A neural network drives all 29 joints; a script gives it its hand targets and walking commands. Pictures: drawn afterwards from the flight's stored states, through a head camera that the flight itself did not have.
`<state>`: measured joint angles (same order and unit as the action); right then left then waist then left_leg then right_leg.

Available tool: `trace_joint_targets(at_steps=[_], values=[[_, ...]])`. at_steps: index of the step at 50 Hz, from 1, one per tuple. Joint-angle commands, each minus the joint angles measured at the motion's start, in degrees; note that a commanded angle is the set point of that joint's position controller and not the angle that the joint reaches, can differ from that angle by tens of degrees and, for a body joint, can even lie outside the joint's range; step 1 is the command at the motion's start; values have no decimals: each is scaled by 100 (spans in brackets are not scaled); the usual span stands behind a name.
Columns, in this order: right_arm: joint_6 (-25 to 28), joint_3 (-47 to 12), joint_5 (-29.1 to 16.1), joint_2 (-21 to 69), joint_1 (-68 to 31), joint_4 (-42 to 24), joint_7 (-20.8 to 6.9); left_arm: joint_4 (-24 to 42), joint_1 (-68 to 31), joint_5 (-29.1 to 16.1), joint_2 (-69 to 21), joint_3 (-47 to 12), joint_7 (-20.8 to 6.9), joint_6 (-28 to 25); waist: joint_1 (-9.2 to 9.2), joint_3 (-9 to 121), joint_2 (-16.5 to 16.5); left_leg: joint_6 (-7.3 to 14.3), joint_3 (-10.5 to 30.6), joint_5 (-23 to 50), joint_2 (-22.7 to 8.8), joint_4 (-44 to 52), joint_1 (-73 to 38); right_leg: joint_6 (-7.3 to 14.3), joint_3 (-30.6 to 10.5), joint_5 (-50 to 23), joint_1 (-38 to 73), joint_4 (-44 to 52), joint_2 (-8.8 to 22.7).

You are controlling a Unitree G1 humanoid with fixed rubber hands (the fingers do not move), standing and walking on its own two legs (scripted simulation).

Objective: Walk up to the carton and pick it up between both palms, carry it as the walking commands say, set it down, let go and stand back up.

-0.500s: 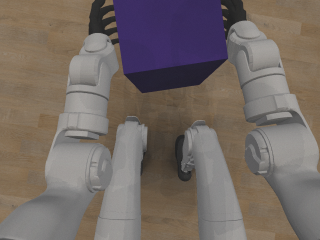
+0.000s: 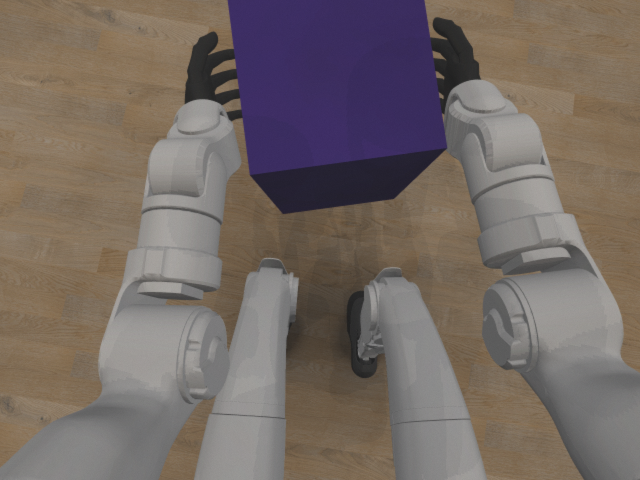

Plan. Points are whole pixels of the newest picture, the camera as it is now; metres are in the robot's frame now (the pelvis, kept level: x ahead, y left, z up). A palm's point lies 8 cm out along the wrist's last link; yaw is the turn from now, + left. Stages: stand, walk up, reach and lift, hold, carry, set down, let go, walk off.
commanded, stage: reach and lift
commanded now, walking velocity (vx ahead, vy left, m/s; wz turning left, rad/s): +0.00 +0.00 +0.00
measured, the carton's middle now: (328, 93) +0.54 +0.02 -0.10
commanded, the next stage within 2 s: none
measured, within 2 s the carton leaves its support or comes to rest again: neither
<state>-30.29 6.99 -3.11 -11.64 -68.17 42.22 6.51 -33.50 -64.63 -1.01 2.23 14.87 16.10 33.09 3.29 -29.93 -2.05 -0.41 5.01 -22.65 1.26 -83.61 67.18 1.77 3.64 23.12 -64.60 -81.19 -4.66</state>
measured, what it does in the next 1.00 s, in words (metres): rises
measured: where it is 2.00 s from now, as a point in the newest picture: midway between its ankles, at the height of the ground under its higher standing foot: (318, 345)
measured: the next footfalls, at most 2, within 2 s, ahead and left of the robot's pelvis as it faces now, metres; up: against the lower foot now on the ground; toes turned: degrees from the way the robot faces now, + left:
none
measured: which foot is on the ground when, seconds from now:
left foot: down 0.00-1.00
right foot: down 0.00-1.00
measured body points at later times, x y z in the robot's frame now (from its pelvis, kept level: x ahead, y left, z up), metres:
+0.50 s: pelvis +0.00 +0.01 +0.05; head +0.21 +0.04 +0.44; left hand +0.47 +0.17 +0.03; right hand +0.51 -0.10 +0.04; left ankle +0.17 +0.12 -0.57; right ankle +0.16 -0.10 -0.57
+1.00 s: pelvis +0.05 +0.00 +0.11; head +0.12 +0.02 +0.55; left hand +0.44 +0.17 +0.14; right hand +0.48 -0.10 +0.14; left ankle +0.17 +0.12 -0.57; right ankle +0.16 -0.10 -0.57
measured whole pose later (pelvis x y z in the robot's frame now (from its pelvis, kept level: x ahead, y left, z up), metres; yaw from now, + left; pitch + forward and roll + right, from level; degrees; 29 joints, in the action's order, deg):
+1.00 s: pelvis +0.05 +0.00 +0.11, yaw +2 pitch +4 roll -4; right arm -30.5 13.2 3.7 -1.9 -42.7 41.0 3.2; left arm -32.7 -41.0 4.3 -7.6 17.7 15.0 33.9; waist 3.2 -4.2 -2.1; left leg -0.5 6.5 -16.8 1.4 -55.8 43.4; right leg 1.4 3.0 16.8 -39.4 -51.4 -4.3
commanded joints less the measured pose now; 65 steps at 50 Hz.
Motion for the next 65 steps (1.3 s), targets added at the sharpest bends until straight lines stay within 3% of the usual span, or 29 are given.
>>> trace_joint_targets(at_steps=[1, 2, 3, 4, 9, 11, 12, 13, 16, 17, 21, 22, 24, 25, 26, 28, 30, 33, 36, 38, 39, 41, 42, 44, 53, 55, 59, 62, 65], values=[[562, -2510, -1122, 7510, -4682, -3090, -1445, 2497, -4843, -1145, -7049, -4093, -2025, -358, -234, 15536, -196, -196, -157, 1928, 685, 1549, -5580, 21, -938, -1530, 4321, 1468, -523], [465, -2191, -981, 7673, -4370, -2073, -1503, 1558, -4485, -827, -6650, -3669, -2047, -356, -158, 13854, 145, -93, -201, 1266, 625, 1662, -4846, -126, -812, -778, 3423, 1635, -488], [571, -2525, -1095, 7552, -4651, -2944, -1501, 1869, -4238, -1082, -7262, -3913, -2029, -358, -261, 14754, 78, -131, -43, 1877, 614, 1742, -5652, -59, -877, -1336, 3968, 1652, -494], [515, -2123, -918, 7634, -4108, -2043, -1471, 1742, -4517, -860, -6840, -3717, -2038, -432, -165, 13636, -18, -94, -98, 1694, 571, 1749, -4922, -92, -892, -1155, 3401, 1614, -462], [515, -2403, -1073, 7622, -4820, -2412, -1507, 1598, -4490, -955, -7020, -3591, -2088, -378, 2, 13724, -49, -49, -167, 802, 612, 2067, -4853, -67, -1074, -388, 4123, 2007, -348], [610, -2295, -975, 7718, -4478, -2449, -1469, 2194, -4890, -1111, -7102, -4019, -2091, -480, -436, 14188, -83, -118, -241, 980, 638, 2042, -5356, 40, -1016, -637, 4372, 2173, -421], [579, -2047, -876, 7460, -4525, -1985, -1507, 1161, -4193, -872, -7277, -3629, -2091, -347, -352, 13046, -89, -100, -28, 720, 575, 2208, -4958, -32, -846, -376, 3536, 1980, -388], [579, -2094, -912, 7483, -4455, -2413, -1532, 1791, -4490, -1048, -7483, -3806, -2125, -393, -535, 14070, -231, -106, -191, 947, 622, 2325, -5590, 1, -816, -601, 4289, 2278, -447], [503, -2348, -1193, 7594, -4595, -2513, -1593, 2092, -4568, -1033, -7163, -4022, -2047, -301, -165, 14312, -400, -156, 41, 1305, 502, 2481, -5890, -7, -953, -958, 4160, 2164, -386], [525, -1729, -584, 7325, -4060, -1767, -1622, 1272, -4262, -840, -7327, -3657, -2082, -287, -649, 12936, -264, -196, 94, 762, 478, 2447, -5209, 78, -929, -390, 3393, 2274, -420], [556, -2223, -1026, 7510, -4535, -2490, -1684, 1827, -4290, -1028, -7522, -4008, -2044, -292, -420, 13517, -209, -180, 332, 567, 370, 2709, -6056, 31, -921, -449, 3812, 2339, -341], [468, -1551, -586, 7468, -4193, -1516, -1659, 1165, -4368, -861, -7445, -3582, -2126, -299, -690, 11942, -58, -156, 55, -4, 407, 2811, -5157, 29, -795, 302, 3328, 2605, -319], [519, -2356, -1119, 7671, -4338, -2821, -1669, 2667, -4481, -1220, -7602, -4209, -2105, -291, -547, 14697, -224, -151, 170, 1362, 508, 2751, -6766, 74, -961, -1104, 4784, 2609, -405], [504, -2287, -1072, 7583, -4756, -2924, -1634, 1816, -4222, -935, -7340, -3897, -2124, -190, -298, 14221, -119, -97, 42, 870, 512, 2850, -6357, 53, -1079, -569, 4787, 2855, -350], [416, -1855, -861, 7343, -4344, -2266, -1733, 1899, -4413, -1078, -7568, -4043, -2108, -165, -817, 13695, -160, -200, 453, 386, 377, 3117, -6644, 73, -847, -340, 4231, 2752, -382], [449, -1795, -674, 7586, -3786, -1764, -1681, 1068, -3759, -743, -7460, -3555, -2134, -188, -428, 12157, 14, -99, 53, 693, 480, 3049, -5667, 75, -960, -235, 4161, 3021, -296], [454, -1756, -760, 7779, -3659, -1501, -1725, 1561, -4060, -788, -7564, -3796, -2154, -244, -542, 12080, -321, -139, 164, 567, 414, 3138, -5804, 82, -1018, -277, 4062, 3015, -276], [632, -2474, -1197, 7569, -4504, -3236, -1681, 2244, -3939, -979, -7759, -4145, -2161, -304, -414, 13794, -220, -188, 104, 1613, 449, 3130, -6953, 21, -956, -1249, 5022, 3068, -387], [411, -1355, -214, 7602, -2952, -965, -1750, 1015, -3455, -496, -7606, -3373, -2195, -278, -624, 10777, -271, -194, -104, 515, 445, 3490, -5431, 141, -806, -227, 4045, 3382, -262], [531, -1926, -573, 7992, -3207, -1954, -1721, 1140, -2790, -481, -7760, -3541, -2291, -299, -371, 11376, 139, -76, -138, 1490, 466, 3395, -5966, -28, -947, -1009, 4450, 3517, -261], [585, -2476, -991, 7985, -3737, -3200, -1653, 2492, -3478, -1037, -8036, -4175, -2319, -342, -520, 13305, 6, -141, 14, 2217, 501, 3492, -7188, 13, -1023, -1846, 5783, 3600, -264], [475, -1597, -330, 7761, -3388, -1668, -1690, 1097, -3239, -453, -7527, -3496, -2272, -255, -615, 10688, 15, -113, 23, 641, 366, 3637, -5876, 59, -1051, -364, 4220, 3697, -172], [566, -2201, -685, 7917, -3297, -2595, -1742, 2512, -3374, -959, -8073, -4237, -2209, -367, -757, 11975, 40, -209, 73, 1745, 439, 3652, -7111, 53, -847, -1383, 5089, 3619, -273], [403, -1395, -132, 7564, -2658, -1487, -1711, 738, -2646, -249, -7760, -3494, -2251, -140, -627, 9834, -250, -162, 92, 795, 396, 3834, -5701, 78, -979, -443, 4105, 3774, -191], [236, -422, 658, 8117, -1620, 173, -1875, -866, -1925, 466, -7423, -1659, -2654, -43, -252, 5886, 468, 32, -277, -689, 384, 4593, -5196, 60, -934, 1174, 3633, 4807, 200], [265, -777, 506, 8147, -1846, -346, -1945, -930, -1504, 465, -7627, -1878, -2771, 83, -6, 6388, 37, -37, -256, -443, 400, 4590, -5378, 149, -1092, 978, 4050, 4842, 210], [112, -1008, 304, 8442, -1880, -427, -1880, -841, -1365, 331, -7373, -1704, -2800, 162, -11, 6993, 698, 23, -344, 389, 460, 4642, -6245, -18, -1176, 524, 4484, 5254, 334], [-78, -439, 625, 7949, -693, -95, -1888, -752, -857, 306, -7538, -1975, -2823, 339, -463, 5787, 169, -50, -222, 781, 354, 4849, -5787, 37, -825, -332, 4110, 4965, 140], [-125, -1392, 145, 8282, -503, -934, -1816, 245, -581, -49, -7303, -2452, -2818, 293, -174, 6787, 450, -49, -219, 1991, 421, 4790, -6313, -131, -926, -1910, 5020, 4947, 202]])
